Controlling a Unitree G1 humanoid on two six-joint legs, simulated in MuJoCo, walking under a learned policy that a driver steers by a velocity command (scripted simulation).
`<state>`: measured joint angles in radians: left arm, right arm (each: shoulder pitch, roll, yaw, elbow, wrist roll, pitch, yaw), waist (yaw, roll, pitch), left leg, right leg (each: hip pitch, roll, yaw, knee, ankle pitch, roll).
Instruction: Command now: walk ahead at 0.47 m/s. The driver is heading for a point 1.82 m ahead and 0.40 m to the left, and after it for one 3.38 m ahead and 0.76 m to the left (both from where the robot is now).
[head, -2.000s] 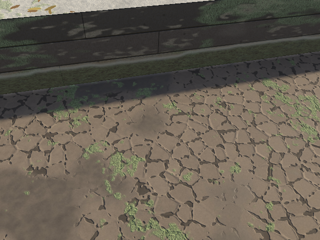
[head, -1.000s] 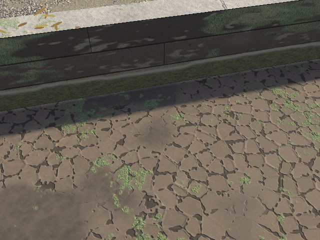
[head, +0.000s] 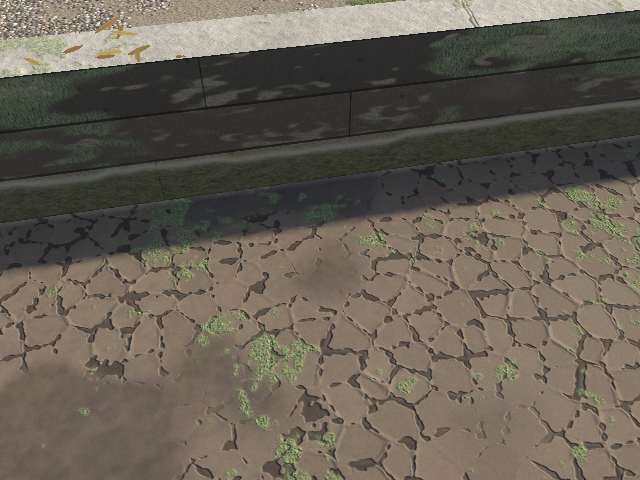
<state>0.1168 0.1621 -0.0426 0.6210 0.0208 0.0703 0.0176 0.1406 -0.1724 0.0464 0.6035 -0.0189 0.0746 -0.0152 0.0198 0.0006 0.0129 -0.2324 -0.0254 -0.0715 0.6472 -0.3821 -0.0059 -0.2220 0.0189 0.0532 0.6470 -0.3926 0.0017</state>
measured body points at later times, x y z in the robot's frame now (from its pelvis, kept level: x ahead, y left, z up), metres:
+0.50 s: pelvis +0.00 -0.01 +0.00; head -0.01 -0.01 +0.45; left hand +0.20 +0.19 -0.08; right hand +0.19 -0.21 -0.09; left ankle -0.02 +0.13 -0.72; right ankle -0.03 -0.12 -0.72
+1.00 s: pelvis +0.00 -0.01 +0.00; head -0.01 -0.01 +0.45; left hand +0.20 +0.19 -0.08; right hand +0.20 -0.21 -0.09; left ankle -0.02 +0.13 -0.72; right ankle -0.03 -0.12 -0.72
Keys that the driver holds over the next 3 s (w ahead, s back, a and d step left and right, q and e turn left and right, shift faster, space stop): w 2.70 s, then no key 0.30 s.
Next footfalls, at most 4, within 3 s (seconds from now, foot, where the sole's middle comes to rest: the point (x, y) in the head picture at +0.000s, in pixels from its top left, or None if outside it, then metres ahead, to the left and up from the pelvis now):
none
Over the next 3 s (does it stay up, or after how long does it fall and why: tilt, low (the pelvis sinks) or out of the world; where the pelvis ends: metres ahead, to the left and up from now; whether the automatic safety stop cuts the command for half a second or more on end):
stays up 0.00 -0.02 0.01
